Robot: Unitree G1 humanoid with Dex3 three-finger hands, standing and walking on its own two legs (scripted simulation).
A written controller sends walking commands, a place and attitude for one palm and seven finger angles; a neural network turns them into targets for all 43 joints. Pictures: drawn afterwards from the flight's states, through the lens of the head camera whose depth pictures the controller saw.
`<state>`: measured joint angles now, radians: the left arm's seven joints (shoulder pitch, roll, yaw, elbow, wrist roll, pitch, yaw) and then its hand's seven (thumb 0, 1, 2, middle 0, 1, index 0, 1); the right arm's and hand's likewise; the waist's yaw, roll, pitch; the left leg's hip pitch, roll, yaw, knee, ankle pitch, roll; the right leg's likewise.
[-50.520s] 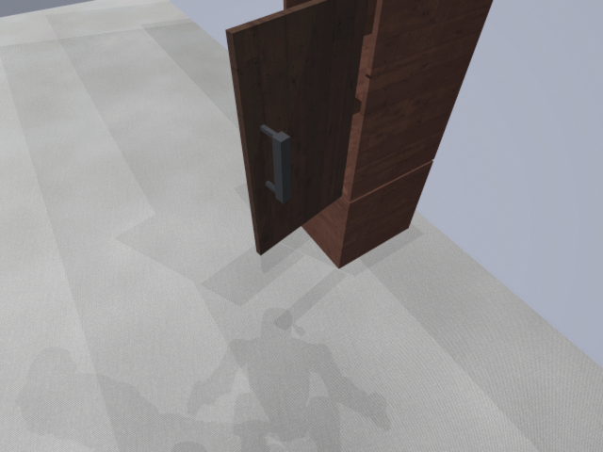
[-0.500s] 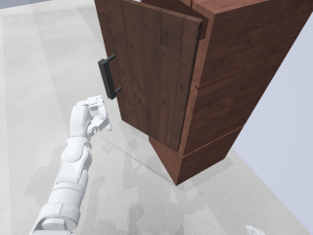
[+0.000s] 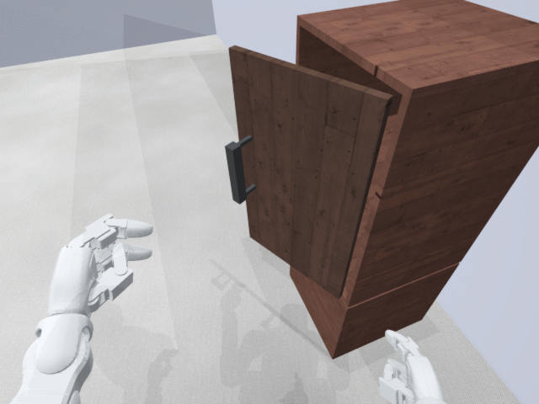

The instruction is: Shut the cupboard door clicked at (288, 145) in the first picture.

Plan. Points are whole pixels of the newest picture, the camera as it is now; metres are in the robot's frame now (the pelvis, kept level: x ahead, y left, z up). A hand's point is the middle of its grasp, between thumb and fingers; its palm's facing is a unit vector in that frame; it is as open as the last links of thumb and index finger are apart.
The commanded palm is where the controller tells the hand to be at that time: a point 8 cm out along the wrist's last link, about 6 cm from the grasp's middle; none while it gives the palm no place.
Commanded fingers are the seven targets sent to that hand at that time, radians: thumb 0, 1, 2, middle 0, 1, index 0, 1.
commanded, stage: draw the hand back to the body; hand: left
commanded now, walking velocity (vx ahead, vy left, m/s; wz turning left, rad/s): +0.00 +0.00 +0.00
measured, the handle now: (243, 170) +0.63 +0.14 -0.03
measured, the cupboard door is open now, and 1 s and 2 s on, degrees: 27 27 27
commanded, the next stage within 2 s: step back with the hand held close in 0.60 s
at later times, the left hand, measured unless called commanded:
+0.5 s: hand (74, 299) +0.18 +0.24 +0.15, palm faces +0.46 -0.80 -0.38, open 7.3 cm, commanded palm +0.13 +0.28 +0.17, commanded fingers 0.00 0.90 0.90 -0.20 -0.30 -0.20 -0.30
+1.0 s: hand (73, 297) +0.19 +0.25 +0.15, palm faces +0.39 -0.79 -0.48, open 7.4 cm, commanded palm +0.13 +0.29 +0.17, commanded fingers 0.00 0.90 0.90 -0.20 -0.30 -0.20 -0.30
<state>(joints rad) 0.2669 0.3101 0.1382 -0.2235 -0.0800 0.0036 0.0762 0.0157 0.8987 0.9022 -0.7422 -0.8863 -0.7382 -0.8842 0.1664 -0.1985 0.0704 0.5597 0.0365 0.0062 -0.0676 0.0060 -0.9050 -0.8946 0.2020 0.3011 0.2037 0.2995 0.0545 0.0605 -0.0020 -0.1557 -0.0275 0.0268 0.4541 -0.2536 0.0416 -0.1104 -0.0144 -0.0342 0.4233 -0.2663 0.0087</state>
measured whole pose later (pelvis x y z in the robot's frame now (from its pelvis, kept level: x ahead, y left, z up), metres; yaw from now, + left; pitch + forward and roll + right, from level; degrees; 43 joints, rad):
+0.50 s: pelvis +0.00 -0.02 +0.00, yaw +0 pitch -4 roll +0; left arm 0.45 0.33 0.31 -0.36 -0.08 -0.03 0.11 0.02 0.90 0.90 -0.23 -0.32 -0.22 -0.32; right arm 0.20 -0.24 0.02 0.63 0.03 -0.09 -0.08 0.01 -0.91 -0.89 0.20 0.30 0.20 0.30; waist 0.07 0.07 0.01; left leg -0.13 -0.01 0.01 0.43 -0.24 0.02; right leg -0.09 0.00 -0.05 0.42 -0.27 -0.02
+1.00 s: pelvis -0.01 -0.01 +0.00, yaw +0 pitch +0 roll -1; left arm 0.54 0.39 0.37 -0.41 -0.08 -0.13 0.11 0.01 0.89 0.90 -0.21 -0.30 -0.21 -0.30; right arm 0.18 -0.26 -0.02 0.60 0.02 0.01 -0.10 0.01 -0.91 -0.89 0.20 0.30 0.20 0.30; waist 0.02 0.07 -0.01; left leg -0.26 -0.01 0.02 0.51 -0.25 0.02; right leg -0.21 0.00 -0.04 0.47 -0.27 -0.01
